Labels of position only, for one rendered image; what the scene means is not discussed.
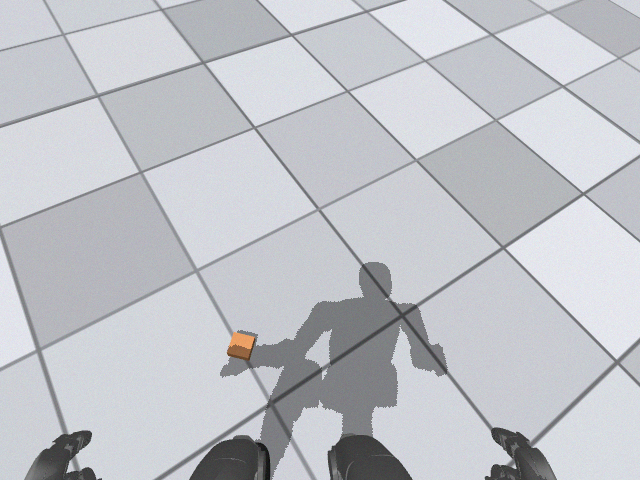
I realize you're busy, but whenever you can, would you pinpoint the small box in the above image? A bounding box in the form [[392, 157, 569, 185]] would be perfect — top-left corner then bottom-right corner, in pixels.
[[227, 332, 255, 361]]

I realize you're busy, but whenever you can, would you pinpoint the right robot hand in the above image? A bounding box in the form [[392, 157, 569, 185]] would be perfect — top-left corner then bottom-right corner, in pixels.
[[485, 427, 557, 480]]

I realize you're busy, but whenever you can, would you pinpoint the left robot hand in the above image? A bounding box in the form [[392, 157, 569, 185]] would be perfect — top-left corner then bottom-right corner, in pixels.
[[24, 430, 102, 480]]

